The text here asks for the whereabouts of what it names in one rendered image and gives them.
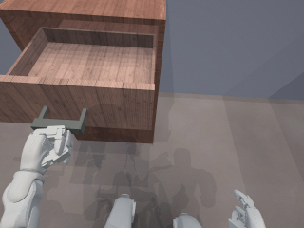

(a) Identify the robot right hand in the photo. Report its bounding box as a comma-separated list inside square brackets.
[228, 190, 266, 228]

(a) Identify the handle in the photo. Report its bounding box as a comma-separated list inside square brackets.
[30, 105, 88, 135]

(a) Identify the robot left hand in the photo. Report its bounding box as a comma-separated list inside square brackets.
[20, 125, 73, 175]

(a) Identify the robot left forearm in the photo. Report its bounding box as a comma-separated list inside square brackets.
[0, 170, 46, 228]

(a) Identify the left robot shin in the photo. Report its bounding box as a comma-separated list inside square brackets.
[114, 194, 130, 204]

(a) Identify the left robot thigh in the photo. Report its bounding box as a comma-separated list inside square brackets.
[104, 197, 136, 228]

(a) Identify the drawer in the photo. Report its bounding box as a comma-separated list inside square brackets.
[0, 27, 157, 130]

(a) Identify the cabinet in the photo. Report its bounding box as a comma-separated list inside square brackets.
[0, 0, 166, 144]

